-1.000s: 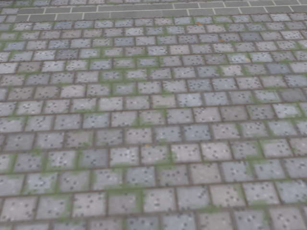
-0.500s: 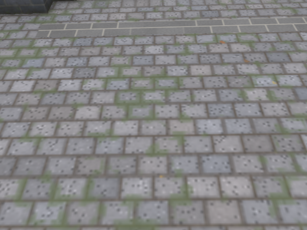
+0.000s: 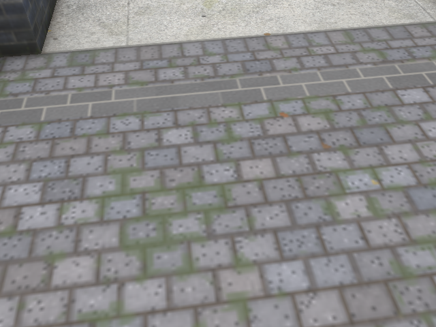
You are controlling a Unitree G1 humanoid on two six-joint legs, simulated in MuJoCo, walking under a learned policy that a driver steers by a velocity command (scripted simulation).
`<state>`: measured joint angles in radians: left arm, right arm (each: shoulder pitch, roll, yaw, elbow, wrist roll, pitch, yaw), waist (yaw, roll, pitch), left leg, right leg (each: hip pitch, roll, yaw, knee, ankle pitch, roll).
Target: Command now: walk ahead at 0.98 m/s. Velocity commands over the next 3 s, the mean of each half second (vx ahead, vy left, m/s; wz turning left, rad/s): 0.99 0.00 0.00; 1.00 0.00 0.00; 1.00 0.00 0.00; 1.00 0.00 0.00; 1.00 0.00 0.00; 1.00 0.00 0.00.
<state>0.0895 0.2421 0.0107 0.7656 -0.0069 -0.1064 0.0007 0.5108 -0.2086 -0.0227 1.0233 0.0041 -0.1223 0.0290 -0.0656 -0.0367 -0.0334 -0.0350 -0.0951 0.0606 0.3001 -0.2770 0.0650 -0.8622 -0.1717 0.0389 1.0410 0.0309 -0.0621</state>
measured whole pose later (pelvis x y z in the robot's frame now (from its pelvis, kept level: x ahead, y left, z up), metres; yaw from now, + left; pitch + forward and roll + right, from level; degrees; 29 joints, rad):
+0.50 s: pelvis +0.46 -0.05 +0.00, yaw +0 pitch +0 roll -3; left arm 0.51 0.22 0.03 0.96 0.00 -0.12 -0.03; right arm 0.09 -0.26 -0.01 0.77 0.01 -0.10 0.01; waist 0.07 0.04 -0.01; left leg -0.79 0.17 -0.06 1.02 -0.04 0.06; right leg -0.03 0.10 -0.06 0.28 -0.25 -0.07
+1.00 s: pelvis +0.93 +0.01 +0.00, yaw +0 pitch +0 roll +2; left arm 0.11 0.26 0.02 0.76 -0.01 -0.10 0.00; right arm 0.49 -0.23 -0.03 0.96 0.00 -0.12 0.04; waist -0.07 -0.04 -0.01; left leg -0.06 -0.11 0.05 0.31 -0.25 0.08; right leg -0.78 -0.17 0.06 1.04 -0.07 -0.06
